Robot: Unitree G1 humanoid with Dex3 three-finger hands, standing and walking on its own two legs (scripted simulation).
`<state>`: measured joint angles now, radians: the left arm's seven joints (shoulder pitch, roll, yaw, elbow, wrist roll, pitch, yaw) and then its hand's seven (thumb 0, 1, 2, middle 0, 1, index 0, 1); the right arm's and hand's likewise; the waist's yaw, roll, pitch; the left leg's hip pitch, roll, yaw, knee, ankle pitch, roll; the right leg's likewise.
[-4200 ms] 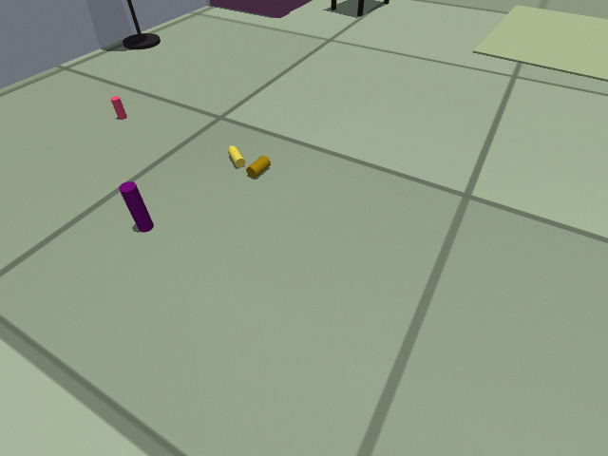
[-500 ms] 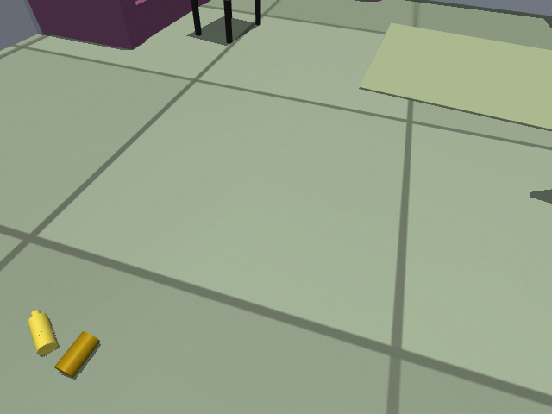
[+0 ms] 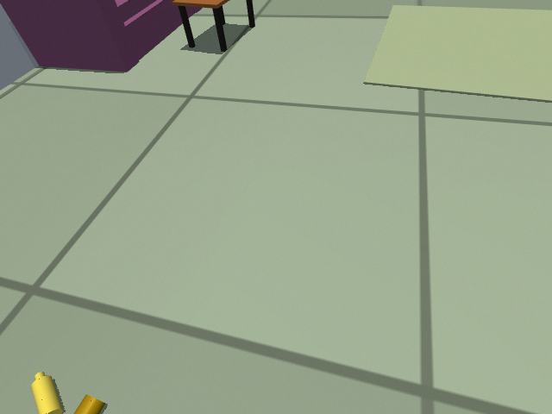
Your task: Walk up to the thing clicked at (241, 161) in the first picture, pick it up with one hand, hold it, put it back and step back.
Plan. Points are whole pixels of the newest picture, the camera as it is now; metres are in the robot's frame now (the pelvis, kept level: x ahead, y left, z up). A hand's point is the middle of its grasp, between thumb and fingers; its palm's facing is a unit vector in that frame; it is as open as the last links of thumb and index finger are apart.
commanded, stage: walk up
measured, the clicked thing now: (45, 394) +0.35 +0.88 -0.73
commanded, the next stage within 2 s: stand in 0.96 s
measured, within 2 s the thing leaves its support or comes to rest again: neither
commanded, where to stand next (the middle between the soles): +0.14 +0.02 m, yaw +0 degrees
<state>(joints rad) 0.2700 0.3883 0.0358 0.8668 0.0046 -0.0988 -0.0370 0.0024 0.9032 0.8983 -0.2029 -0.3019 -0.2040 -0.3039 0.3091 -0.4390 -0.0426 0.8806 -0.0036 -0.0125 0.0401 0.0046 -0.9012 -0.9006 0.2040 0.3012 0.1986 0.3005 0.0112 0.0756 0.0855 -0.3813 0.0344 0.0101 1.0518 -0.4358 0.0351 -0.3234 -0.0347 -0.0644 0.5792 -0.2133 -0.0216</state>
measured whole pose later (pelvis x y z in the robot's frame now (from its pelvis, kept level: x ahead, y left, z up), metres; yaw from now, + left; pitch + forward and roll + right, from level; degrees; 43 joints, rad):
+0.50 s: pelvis +0.08 +0.04 +0.00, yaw +0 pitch -2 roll -2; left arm 0.18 0.38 -0.02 1.05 0.00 -0.02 0.00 0.00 0.90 0.90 -0.20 -0.30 -0.20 -0.30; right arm 0.08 -0.34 0.01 1.00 0.00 -0.01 0.02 0.00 -0.90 -0.90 0.21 0.30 0.20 0.30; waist 0.02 -0.01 0.07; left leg -0.36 0.05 0.04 0.61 -0.22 0.01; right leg -0.22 -0.03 -0.01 0.58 -0.32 0.04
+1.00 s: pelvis +0.09 +0.03 +0.02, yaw -1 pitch -2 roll -1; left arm 0.08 0.36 -0.01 1.17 0.01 -0.02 -0.01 0.00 0.90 0.90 -0.20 -0.30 -0.20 -0.30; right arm 0.05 -0.36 -0.01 1.17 -0.01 0.00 0.02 0.00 -0.90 -0.90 0.20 0.30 0.20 0.30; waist 0.00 0.01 0.05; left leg -0.22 0.04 0.05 0.36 -0.11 -0.01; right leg -0.09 -0.03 -0.01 0.34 -0.22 0.04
